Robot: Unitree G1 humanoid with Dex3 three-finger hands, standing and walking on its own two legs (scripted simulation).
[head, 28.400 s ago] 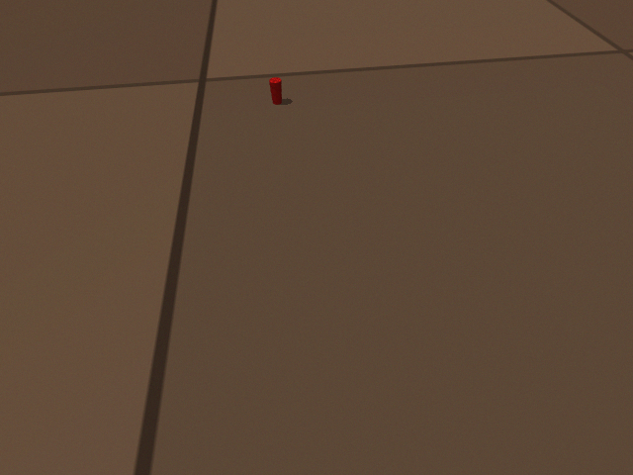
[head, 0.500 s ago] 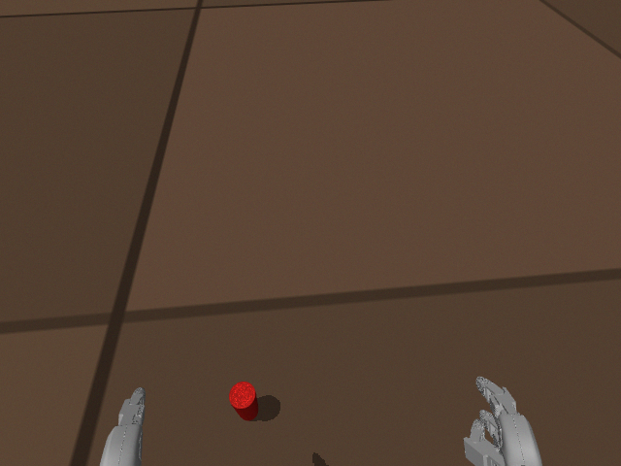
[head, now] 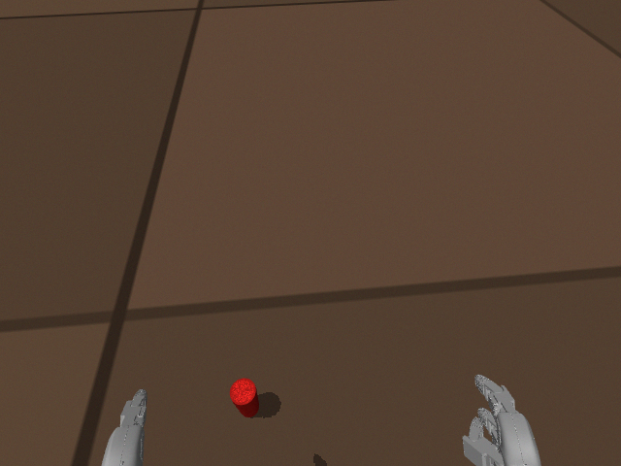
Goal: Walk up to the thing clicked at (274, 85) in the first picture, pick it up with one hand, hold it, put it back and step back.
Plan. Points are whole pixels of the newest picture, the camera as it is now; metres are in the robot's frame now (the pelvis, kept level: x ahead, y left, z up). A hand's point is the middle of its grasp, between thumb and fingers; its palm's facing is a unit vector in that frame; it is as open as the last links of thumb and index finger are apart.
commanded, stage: home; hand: left
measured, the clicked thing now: (246, 399) +0.43 +0.19 -0.65
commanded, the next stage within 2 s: stand in 0.70 s
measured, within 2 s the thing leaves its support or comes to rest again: neither
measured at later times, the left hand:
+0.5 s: hand (172, 459) +0.17 +0.19 -0.06, palm faces +0.11 -0.95 -0.28, open 17.4 cm
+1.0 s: hand (171, 454) +0.17 +0.19 -0.06, palm faces +0.11 -0.95 -0.28, open 15.5 cm
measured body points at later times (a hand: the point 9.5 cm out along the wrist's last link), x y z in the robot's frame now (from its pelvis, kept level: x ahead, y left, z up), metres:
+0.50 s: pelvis +0.00 +0.00 +0.00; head +0.02 +0.01 +0.45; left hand +0.16 +0.24 -0.04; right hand +0.16 -0.24 -0.07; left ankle +0.02 +0.14 -0.69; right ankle +0.00 -0.13 -0.69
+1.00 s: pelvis +0.01 +0.01 +0.00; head +0.03 +0.01 +0.45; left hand +0.17 +0.24 -0.04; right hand +0.17 -0.23 -0.07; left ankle +0.02 +0.14 -0.69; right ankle +0.01 -0.13 -0.69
